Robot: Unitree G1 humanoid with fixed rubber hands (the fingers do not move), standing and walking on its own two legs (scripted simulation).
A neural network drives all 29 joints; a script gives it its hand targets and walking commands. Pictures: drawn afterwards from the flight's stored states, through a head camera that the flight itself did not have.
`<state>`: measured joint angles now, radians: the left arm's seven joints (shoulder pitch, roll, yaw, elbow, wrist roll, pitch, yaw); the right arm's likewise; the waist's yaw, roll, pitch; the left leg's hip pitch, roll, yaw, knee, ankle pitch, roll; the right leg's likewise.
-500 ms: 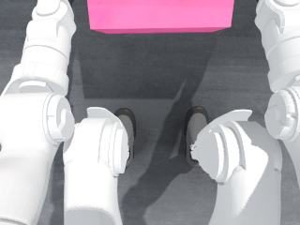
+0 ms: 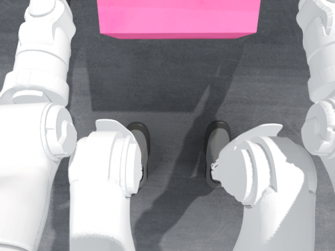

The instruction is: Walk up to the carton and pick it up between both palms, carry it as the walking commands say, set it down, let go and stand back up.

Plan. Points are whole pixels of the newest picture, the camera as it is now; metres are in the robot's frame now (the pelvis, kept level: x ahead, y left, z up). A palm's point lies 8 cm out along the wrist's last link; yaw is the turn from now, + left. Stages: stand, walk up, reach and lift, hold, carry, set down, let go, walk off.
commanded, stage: set down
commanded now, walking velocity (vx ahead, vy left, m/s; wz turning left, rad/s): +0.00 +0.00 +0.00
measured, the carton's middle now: out of the picture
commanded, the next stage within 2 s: let go in 1.32 s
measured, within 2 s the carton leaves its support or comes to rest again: neither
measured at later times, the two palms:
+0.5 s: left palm out of the picture +0.56 +0.22 -0.05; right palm out of the picture +0.57 -0.22 -0.06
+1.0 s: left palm out of the picture +0.55 +0.24 +0.10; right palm out of the picture +0.57 -0.23 +0.10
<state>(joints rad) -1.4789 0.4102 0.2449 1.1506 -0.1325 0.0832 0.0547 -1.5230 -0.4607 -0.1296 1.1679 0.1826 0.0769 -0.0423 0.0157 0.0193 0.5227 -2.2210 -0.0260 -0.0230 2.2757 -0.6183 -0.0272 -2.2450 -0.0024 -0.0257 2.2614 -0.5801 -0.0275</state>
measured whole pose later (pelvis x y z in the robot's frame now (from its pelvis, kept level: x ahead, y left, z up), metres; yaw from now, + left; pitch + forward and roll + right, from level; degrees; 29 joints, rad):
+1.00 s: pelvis +0.00 +0.00 +0.21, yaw +1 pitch +29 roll +0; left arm -1.32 0.47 0.24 0.57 -0.19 0.44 0.08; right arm -1.36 -0.55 -0.20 0.62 0.19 0.43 -0.02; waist 0.02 0.02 0.52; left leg -1.59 -0.03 -0.04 1.59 -0.50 -0.03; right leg -1.60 0.00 -0.03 1.58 -0.48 -0.02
